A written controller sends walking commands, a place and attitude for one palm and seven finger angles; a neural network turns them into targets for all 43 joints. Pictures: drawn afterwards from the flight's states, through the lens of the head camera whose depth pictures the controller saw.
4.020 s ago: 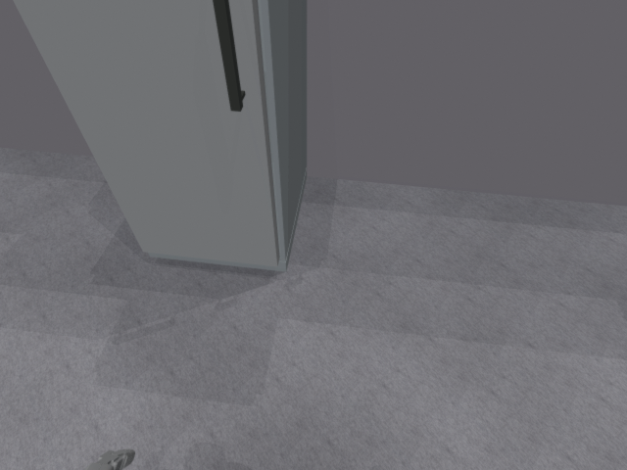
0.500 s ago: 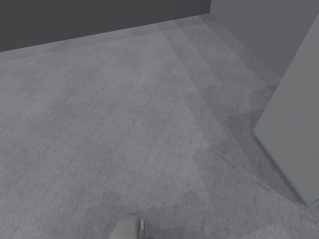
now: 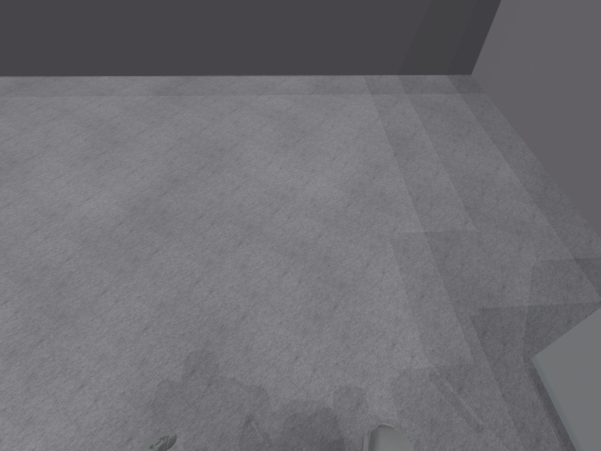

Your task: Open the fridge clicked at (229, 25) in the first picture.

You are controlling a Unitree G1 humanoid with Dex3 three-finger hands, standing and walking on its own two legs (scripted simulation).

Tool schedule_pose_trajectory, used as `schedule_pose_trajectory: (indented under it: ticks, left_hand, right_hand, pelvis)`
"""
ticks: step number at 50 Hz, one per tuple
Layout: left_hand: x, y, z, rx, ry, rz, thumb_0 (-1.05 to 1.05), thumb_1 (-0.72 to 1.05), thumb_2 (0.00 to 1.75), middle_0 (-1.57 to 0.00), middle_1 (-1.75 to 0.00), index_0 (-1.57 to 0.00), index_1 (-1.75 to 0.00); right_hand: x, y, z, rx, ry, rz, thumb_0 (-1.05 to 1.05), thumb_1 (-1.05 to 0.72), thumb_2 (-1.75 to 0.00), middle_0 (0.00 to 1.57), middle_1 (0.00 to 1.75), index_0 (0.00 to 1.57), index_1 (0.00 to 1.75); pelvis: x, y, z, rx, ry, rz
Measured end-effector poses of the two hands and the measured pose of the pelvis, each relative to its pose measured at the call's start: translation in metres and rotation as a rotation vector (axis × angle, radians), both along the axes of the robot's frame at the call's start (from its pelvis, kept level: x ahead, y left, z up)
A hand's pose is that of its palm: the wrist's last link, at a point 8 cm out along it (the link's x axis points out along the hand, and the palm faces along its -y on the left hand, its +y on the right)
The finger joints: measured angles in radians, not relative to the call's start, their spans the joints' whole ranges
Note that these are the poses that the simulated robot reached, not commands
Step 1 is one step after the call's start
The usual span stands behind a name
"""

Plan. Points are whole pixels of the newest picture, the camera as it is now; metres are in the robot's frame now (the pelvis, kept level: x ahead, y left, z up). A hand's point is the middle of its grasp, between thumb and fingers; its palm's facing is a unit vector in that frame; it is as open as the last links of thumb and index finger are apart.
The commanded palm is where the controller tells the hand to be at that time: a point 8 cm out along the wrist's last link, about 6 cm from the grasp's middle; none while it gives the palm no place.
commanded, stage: walk to a spot facing it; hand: right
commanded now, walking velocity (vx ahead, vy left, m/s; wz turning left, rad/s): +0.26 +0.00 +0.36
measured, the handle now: out of the picture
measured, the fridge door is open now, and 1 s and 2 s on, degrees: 0 0 0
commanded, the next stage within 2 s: turn to face it in 0.04 s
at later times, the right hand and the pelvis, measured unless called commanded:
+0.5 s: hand (456, 424) +0.21 -0.24 -0.18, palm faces +0.06 +0.99 -0.15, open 7.3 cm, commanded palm none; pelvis +0.14 -0.07 +0.00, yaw -1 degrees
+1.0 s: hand out of the picture +0.16 -0.23 -0.15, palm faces +0.34 +0.90 -0.26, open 7.3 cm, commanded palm none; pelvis +0.14 -0.02 +0.00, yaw -20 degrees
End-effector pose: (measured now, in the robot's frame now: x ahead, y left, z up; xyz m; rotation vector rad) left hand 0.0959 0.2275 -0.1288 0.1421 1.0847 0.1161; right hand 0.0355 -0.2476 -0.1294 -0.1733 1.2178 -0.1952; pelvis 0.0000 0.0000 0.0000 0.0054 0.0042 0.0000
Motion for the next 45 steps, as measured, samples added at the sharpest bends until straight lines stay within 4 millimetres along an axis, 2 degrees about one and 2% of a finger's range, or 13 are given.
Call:
schedule_pose_trajectory:
  ticks: [7, 9, 11, 14, 17, 21, 26, 31, 34, 37, 41, 45]
  left_hand:
    - [0.103, -0.034, 0.01, 0.012, -0.074, -0.066, 0.0, 0.91, 0.9, -0.2, -0.3, -0.2, -0.3]
    - [0.127, -0.045, 0.01, 0.028, -0.098, -0.069, 0.0, 0.91, 0.9, -0.2, -0.3, -0.2, -0.3]
    - [0.142, -0.053, 0.009, 0.047, -0.12, -0.06, 0.0, 0.91, 0.9, -0.2, -0.3, -0.2, -0.3]
    - [0.138, -0.061, 0.011, 0.056, -0.096, -0.017, 0.0, 0.91, 0.9, -0.2, -0.3, -0.2, -0.3]
    - [0.113, -0.068, 0.009, 0.058, 0.002, 0.025, 0.0, 0.91, 0.9, -0.2, -0.3, -0.2, -0.3]
    - [0.082, -0.058, 0.008, 0.089, 0.129, 0.081, -0.02, 0.95, 0.9, -0.21, -0.3, -0.21, -0.3]
    - [0.049, -0.05, 0.004, 0.085, 0.277, 0.083, -0.01, 0.94, 0.9, -0.2, -0.3, -0.2, -0.3]
    - [0.036, -0.042, -0.004, 0.054, 0.338, 0.082, 0.0, 0.92, 0.9, -0.2, -0.3, -0.2, -0.3]
    - [0.039, -0.033, -0.013, 0.03, 0.348, 0.064, 0.0, 0.92, 0.9, -0.2, -0.3, -0.2, -0.3]
    - [0.053, -0.021, -0.025, 0.007, 0.337, 0.033, 0.0, 0.91, 0.9, -0.2, -0.3, -0.2, -0.3]
    - [0.088, -0.009, -0.023, 0.01, 0.295, -0.041, 0.0, 0.91, 0.9, -0.2, -0.3, -0.2, -0.3]
    - [0.129, -0.005, -0.016, 0.031, 0.234, -0.13, 0.0, 0.91, 0.9, -0.2, -0.3, -0.2, -0.3]
  right_hand:
    - [0.001, -0.016, -0.014, 0.041, 0.125, -0.065, 0.0, -0.92, -0.9, 0.2, 0.3, 0.2, 0.3]
    - [0.004, -0.023, -0.024, 0.06, 0.176, -0.073, 0.0, -0.91, -0.9, 0.2, 0.3, 0.2, 0.3]
    - [0.011, -0.031, -0.034, 0.075, 0.225, -0.066, 0.0, -0.91, -0.9, 0.2, 0.3, 0.2, 0.3]
    - [0.035, -0.04, -0.037, 0.081, 0.255, -0.025, 0.0, -0.91, -0.9, 0.2, 0.3, 0.2, 0.3]
    - [0.072, -0.045, -0.033, 0.088, 0.211, 0.001, 0.0, -0.91, -0.9, 0.2, 0.3, 0.2, 0.3]
    - [0.126, -0.047, -0.026, 0.09, 0.101, 0.007, 0.0, -0.91, -0.9, 0.2, 0.3, 0.2, 0.3]
    - [0.177, -0.045, -0.016, 0.08, -0.019, -0.003, 0.0, -0.91, -0.9, 0.2, 0.3, 0.2, 0.3]
    - [0.21, -0.038, -0.004, 0.05, -0.097, -0.008, 0.0, -0.91, -0.9, 0.2, 0.3, 0.2, 0.3]
    - [0.219, -0.031, 0.003, 0.023, -0.141, -0.023, 0.0, -0.91, -0.9, 0.2, 0.3, 0.2, 0.3]
    - [0.216, -0.024, 0.008, -0.016, -0.181, -0.047, 0.0, -0.91, -0.9, 0.2, 0.3, 0.2, 0.3]
    - [0.189, -0.021, 0.018, -0.039, -0.168, -0.107, 0.0, -0.91, -0.9, 0.2, 0.3, 0.2, 0.3]
    - [0.155, -0.021, 0.018, -0.046, -0.128, -0.182, 0.0, -0.91, -0.9, 0.2, 0.3, 0.21, 0.3]
  pelvis:
    - [0.061, -0.028, -0.004, 0.017, -0.004, 0.034]
    - [0.081, -0.038, -0.01, 0.021, -0.008, 0.05]
    - [0.096, -0.048, -0.016, 0.016, -0.017, 0.068]
    - [0.113, -0.057, -0.013, 0.013, -0.033, 0.091]
    - [0.126, -0.064, -0.005, 0.021, -0.034, 0.07]
    - [0.136, -0.069, 0.001, 0.023, -0.02, 0.032]
    - [0.143, -0.066, 0.002, 0.022, -0.004, -0.025]
    - [0.146, -0.052, 0.001, 0.017, 0.005, -0.079]
    - [0.147, -0.04, -0.003, 0.009, 0.011, -0.115]
    - [0.147, -0.027, -0.009, -0.001, 0.008, -0.149]
    - [0.146, -0.02, -0.003, -0.017, -0.006, -0.211]
    - [0.145, -0.017, 0.0, -0.028, -0.015, -0.271]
